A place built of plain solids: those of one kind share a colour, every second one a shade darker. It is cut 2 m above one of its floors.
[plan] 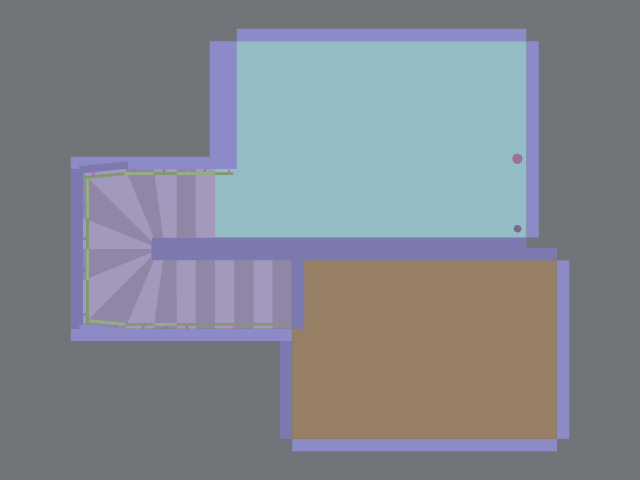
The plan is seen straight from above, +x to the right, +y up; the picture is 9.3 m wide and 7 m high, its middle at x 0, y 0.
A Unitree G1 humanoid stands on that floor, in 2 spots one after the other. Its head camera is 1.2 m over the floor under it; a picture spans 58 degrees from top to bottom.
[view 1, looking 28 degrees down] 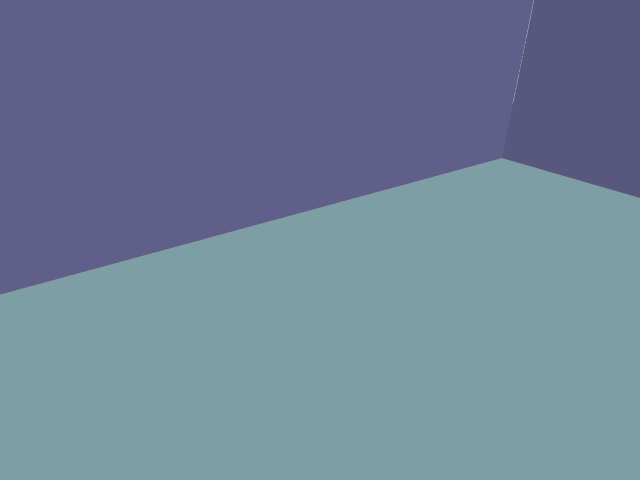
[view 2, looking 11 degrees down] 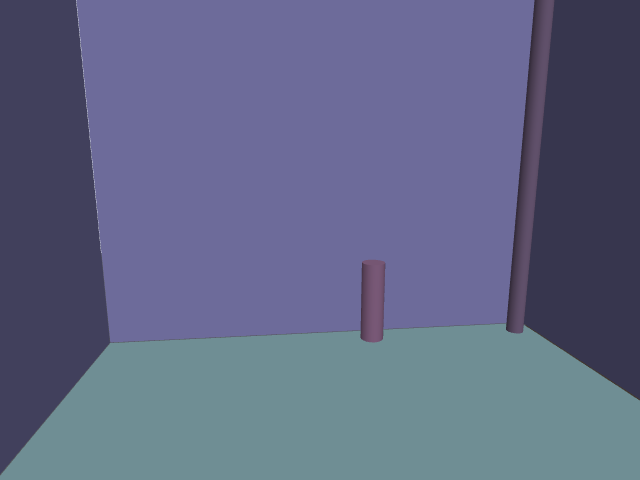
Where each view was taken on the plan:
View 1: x -0.53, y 0.63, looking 56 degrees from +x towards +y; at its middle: floor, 2.56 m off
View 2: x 0.21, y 1.86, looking -7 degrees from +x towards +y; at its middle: wall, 2.87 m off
